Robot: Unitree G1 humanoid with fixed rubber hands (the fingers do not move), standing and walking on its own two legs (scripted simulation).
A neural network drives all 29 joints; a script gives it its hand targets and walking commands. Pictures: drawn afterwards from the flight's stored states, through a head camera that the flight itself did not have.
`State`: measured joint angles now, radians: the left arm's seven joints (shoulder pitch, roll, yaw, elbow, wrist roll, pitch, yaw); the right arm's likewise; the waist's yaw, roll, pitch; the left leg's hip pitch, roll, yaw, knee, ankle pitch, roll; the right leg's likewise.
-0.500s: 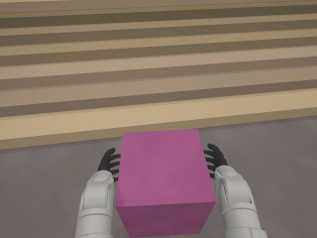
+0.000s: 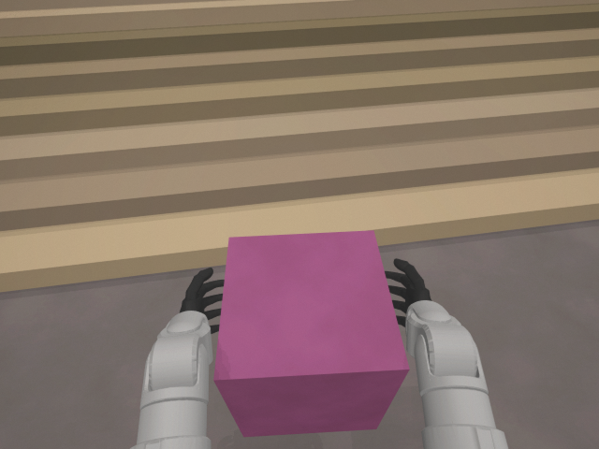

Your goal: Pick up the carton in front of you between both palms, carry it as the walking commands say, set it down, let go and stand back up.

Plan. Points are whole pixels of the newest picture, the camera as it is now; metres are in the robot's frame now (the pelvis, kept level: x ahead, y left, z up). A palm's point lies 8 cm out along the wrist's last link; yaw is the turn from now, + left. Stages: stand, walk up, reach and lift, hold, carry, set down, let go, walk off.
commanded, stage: carry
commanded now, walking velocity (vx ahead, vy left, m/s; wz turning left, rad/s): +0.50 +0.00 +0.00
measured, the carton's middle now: (306, 337) +0.31 +0.00 +0.00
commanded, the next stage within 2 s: none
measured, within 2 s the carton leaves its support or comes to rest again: neither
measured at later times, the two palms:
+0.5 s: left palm (217, 227) +0.47 +0.15 +0.08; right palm (390, 214) +0.49 -0.15 +0.09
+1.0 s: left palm (235, 132) +0.80 +0.15 +0.10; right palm (362, 126) +0.79 -0.15 +0.11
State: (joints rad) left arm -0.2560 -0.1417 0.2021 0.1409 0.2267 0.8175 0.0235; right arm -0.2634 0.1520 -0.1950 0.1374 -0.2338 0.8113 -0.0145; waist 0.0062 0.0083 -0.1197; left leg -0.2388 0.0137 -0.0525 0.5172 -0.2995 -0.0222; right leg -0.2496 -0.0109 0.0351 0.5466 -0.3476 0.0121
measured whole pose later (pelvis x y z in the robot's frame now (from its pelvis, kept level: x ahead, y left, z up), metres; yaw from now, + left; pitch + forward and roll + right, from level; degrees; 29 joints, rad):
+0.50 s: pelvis +0.21 -0.01 +0.00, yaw +2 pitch +6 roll +2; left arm -0.16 -0.13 0.10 -0.33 0.11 1.22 0.10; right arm -0.16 0.13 -0.12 -0.34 -0.09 1.21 -0.10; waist 0.02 -0.04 -0.12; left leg -0.52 0.04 0.15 0.86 -0.43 0.00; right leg -0.09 -0.05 -0.16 0.37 -0.38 -0.01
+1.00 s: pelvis +0.53 +0.01 +0.00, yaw -2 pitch +4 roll -2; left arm -0.15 -0.13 0.10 -0.40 0.12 1.21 0.10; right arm -0.17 0.14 -0.11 -0.38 -0.09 1.20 -0.09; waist -0.03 0.01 -0.09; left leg 0.03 0.02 0.20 0.23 -0.34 0.03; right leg -0.62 -0.08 -0.17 0.61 -0.07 -0.01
